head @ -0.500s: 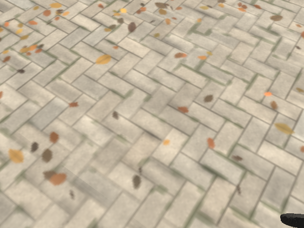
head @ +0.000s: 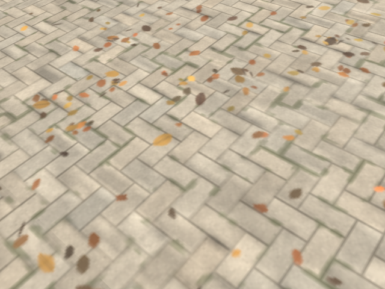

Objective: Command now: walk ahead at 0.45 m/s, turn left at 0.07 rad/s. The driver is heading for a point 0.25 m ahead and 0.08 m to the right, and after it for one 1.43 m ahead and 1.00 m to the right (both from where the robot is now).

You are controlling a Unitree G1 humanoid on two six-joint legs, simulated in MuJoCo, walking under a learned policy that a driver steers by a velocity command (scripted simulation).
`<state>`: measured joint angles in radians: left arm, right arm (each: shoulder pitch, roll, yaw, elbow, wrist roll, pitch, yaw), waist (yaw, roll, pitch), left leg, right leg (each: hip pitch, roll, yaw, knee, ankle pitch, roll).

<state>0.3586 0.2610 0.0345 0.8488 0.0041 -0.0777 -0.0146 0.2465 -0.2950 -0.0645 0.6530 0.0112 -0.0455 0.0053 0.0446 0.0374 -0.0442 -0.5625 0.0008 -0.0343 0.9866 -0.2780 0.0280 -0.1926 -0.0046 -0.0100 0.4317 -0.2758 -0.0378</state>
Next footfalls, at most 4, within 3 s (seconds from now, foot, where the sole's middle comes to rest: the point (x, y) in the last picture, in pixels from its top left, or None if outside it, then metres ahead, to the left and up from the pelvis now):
0.30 left None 0.31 0.15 -0.78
0.80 right None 0.52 -0.18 -0.78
1.28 left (257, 209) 0.87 -0.14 -0.78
1.80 right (358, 209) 0.86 -0.53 -0.78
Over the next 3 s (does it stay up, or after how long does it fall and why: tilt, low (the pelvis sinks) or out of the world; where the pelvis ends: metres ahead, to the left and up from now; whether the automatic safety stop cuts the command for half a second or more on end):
stays up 1.17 -0.93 0.00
